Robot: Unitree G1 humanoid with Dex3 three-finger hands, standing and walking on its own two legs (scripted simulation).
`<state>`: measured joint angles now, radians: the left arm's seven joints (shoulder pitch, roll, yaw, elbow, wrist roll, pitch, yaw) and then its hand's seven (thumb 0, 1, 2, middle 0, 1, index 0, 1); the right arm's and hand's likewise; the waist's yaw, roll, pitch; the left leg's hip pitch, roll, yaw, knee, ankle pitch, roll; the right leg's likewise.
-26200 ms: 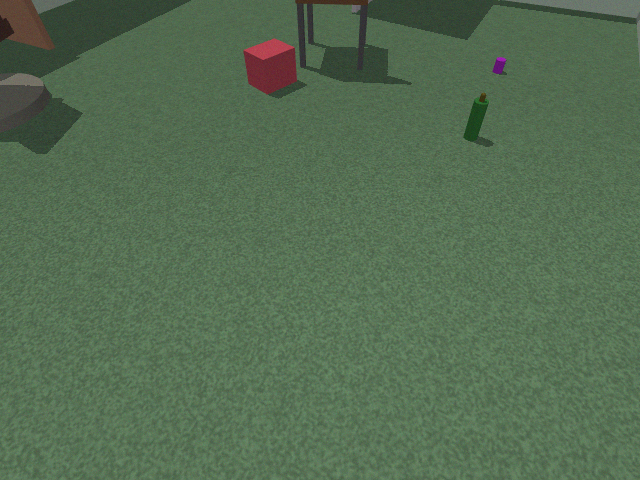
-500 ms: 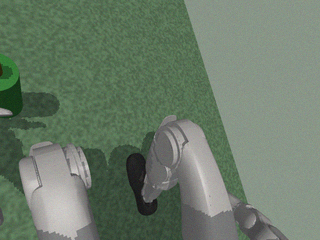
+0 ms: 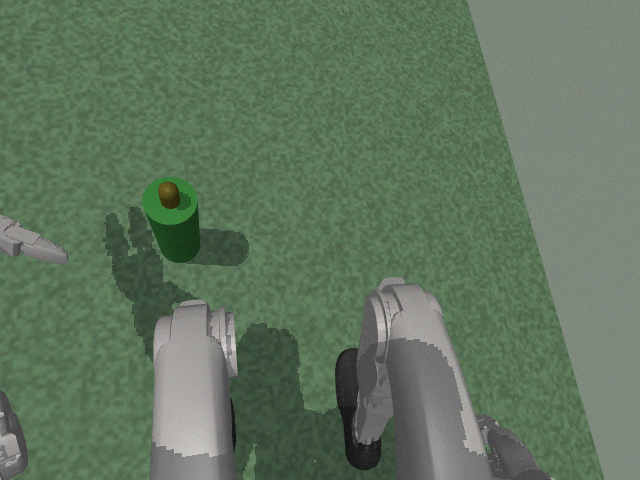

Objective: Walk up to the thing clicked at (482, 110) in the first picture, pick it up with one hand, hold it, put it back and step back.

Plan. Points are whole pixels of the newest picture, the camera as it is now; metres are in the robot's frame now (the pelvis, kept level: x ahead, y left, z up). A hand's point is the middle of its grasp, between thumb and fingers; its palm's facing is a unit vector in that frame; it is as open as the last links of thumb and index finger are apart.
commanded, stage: home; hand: left
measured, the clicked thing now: (175, 221) +0.47 +0.18 -0.24
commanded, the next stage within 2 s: none
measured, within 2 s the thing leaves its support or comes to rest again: neither
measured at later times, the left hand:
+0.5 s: hand out of the picture +0.32 +0.25 +0.12, palm faces +0.16 -0.90 -0.40, open 17.4 cm
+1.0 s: hand out of the picture +0.26 +0.18 +0.29, palm faces +0.19 -0.93 -0.32, open 17.6 cm
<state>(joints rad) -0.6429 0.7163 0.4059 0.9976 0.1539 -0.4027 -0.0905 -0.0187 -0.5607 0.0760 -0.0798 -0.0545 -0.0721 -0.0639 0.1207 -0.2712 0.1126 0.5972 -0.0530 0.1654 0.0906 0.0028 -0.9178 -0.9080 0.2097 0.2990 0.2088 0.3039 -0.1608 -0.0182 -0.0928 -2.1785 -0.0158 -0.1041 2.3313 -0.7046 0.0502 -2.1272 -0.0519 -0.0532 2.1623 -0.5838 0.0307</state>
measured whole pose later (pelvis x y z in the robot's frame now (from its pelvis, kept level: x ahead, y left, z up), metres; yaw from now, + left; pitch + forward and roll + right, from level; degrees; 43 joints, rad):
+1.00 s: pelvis +0.10 -0.02 +0.35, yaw +6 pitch +11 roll -2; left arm 0.45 0.22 -0.02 0.01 -0.02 0.25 0.17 -0.01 -0.58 0.02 -0.06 -0.04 -0.06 -0.05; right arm 0.29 -0.21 0.03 0.48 0.04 -0.04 -0.17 0.01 -0.89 -0.90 0.21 0.30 0.21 0.30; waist -0.04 0.05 -0.16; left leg -0.68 0.03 -0.03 1.02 -0.53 -0.01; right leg -0.69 -0.03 -0.05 0.96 -0.45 0.02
